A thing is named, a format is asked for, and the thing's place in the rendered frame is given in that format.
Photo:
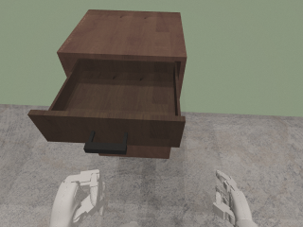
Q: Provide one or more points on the drawer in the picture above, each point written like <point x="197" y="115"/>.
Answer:
<point x="111" y="97"/>

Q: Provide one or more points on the handle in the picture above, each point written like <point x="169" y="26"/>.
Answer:
<point x="106" y="148"/>

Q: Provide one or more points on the robot right hand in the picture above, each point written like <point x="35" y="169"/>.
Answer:
<point x="234" y="206"/>

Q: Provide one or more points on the robot left hand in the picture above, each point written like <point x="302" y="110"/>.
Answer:
<point x="86" y="189"/>

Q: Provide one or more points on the cabinet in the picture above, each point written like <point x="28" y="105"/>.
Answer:
<point x="128" y="35"/>

